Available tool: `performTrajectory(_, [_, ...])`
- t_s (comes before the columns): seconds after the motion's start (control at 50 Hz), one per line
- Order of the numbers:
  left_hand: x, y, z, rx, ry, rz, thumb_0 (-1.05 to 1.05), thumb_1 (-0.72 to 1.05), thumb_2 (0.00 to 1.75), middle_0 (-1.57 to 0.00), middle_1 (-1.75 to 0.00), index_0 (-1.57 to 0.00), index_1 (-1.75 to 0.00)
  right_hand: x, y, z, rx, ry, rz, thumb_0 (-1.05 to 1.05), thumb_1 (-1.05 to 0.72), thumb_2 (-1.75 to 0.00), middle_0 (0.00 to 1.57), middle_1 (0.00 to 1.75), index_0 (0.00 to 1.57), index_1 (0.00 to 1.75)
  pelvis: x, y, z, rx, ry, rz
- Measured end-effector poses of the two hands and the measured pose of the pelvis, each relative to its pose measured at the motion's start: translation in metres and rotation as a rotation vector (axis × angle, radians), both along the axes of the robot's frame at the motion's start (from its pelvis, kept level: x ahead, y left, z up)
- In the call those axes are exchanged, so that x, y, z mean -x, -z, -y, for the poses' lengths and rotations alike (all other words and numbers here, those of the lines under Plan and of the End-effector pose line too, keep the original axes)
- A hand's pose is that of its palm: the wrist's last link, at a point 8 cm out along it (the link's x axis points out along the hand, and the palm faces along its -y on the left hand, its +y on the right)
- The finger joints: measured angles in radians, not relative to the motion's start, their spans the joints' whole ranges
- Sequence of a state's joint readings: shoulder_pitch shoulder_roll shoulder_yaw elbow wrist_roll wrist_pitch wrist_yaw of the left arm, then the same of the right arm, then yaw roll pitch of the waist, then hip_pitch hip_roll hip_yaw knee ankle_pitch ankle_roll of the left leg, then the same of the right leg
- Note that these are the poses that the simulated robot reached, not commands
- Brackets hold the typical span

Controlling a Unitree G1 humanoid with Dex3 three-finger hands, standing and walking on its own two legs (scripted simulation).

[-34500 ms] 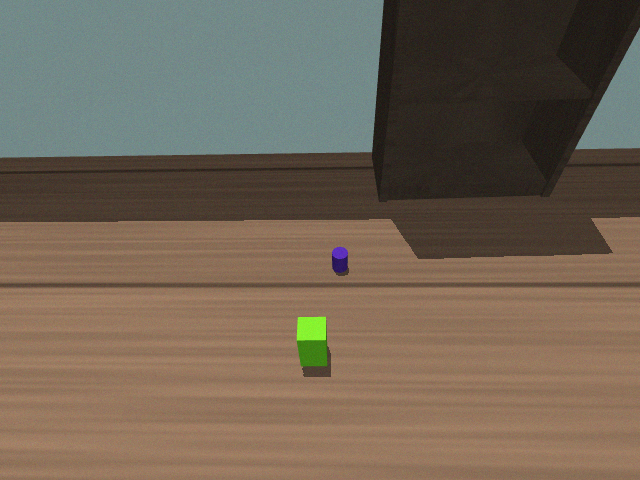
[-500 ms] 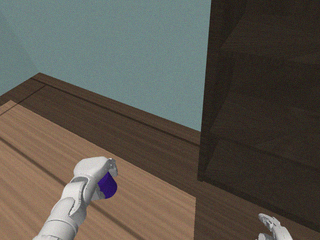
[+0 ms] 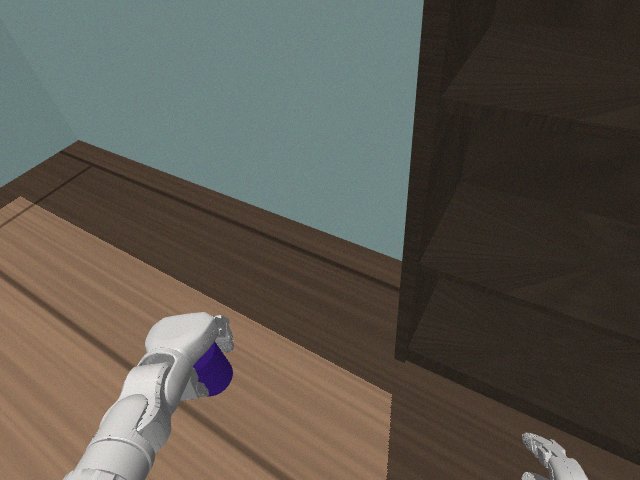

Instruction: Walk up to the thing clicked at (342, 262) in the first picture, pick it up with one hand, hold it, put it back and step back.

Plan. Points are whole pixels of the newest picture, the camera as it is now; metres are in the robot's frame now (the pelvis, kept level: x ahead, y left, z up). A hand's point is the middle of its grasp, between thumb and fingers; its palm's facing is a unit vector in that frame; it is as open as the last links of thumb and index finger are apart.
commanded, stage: crouch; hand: left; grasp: from above
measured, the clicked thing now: (203, 364) +0.31 +0.22 -0.06
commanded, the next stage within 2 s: none
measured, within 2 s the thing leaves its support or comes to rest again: neither
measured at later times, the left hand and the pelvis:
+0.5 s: hand (216, 398) +0.29 +0.23 -0.15, palm faces -0.44 +0.00 -0.90, open 8.5 cm; pelvis -0.02 +0.00 -0.05, yaw +2 degrees
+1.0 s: hand (252, 419) +0.34 +0.23 -0.40, palm faces -0.46 +0.00 -0.89, open 8.4 cm; pelvis -0.07 +0.01 -0.25, yaw +0 degrees
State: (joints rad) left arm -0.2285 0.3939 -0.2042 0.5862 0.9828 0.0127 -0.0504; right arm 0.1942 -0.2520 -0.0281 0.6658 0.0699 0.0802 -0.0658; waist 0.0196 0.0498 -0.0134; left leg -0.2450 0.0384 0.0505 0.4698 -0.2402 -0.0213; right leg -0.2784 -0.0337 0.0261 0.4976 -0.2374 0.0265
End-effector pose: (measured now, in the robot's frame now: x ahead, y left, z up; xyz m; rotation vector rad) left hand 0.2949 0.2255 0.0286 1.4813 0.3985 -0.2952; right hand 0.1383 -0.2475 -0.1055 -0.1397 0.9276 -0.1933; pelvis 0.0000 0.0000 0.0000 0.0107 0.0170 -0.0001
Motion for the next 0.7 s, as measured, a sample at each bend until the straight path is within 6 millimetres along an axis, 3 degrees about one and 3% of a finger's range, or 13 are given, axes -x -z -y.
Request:
performTrajectory(0.2, [0.003, 0.015, 0.003, 0.009, 0.009, -0.017, 0.01, 0.14, 0.55, -0.70, -0.70, -0.74, -0.68, -0.005, -0.001, 0.001, 0.001, 0.002, -0.004, 0.01, -0.91, -0.91, 0.20, 0.30, 0.20, 0.29, -0.003, 0.001, 0.001, -0.001, -0.003, -0.012])
performTrajectory(0.38, [0.008, 0.072, -0.002, -0.031, 0.016, -0.043, 0.01, 0.15, 0.52, -0.71, -0.68, -0.76, -0.65, 0.008, 0.013, 0.009, 0.044, -0.021, -0.082, 0.01, -0.90, -0.91, 0.20, 0.30, 0.20, 0.29, 0.005, 0.015, 0.002, 0.004, -0.024, -0.099])
performTrajectory(0.52, [-0.007, 0.133, -0.004, -0.071, 0.041, -0.004, 0.01, 0.15, 0.52, -0.72, -0.67, -0.77, -0.64, 0.042, 0.056, 0.024, 0.103, -0.011, -0.179, 0.01, -0.90, -0.90, 0.20, 0.30, 0.20, 0.29, 0.019, 0.058, -0.002, 0.021, -0.032, -0.242])
performTrajectory(0.7, [-0.036, 0.227, -0.003, -0.099, 0.051, 0.019, 0.01, 0.15, 0.51, -0.72, -0.67, -0.77, -0.64, 0.108, 0.138, 0.027, 0.154, 0.044, -0.313, 0.01, -0.91, -0.90, 0.20, 0.30, 0.20, 0.29, 0.043, 0.137, -0.010, 0.043, -0.028, -0.425])
